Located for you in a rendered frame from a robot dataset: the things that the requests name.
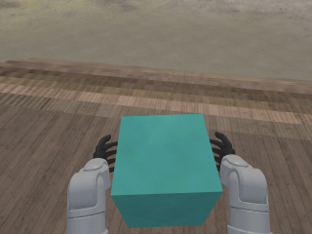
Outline left robot forearm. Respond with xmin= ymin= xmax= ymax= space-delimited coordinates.
xmin=66 ymin=158 xmax=111 ymax=234

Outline right robot hand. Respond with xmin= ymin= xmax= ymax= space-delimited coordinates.
xmin=210 ymin=132 xmax=235 ymax=172

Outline right robot forearm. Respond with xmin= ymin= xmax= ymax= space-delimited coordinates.
xmin=219 ymin=154 xmax=273 ymax=234

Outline left robot hand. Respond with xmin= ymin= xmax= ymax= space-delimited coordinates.
xmin=93 ymin=135 xmax=118 ymax=173

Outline carton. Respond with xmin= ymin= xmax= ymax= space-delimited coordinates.
xmin=110 ymin=114 xmax=223 ymax=228

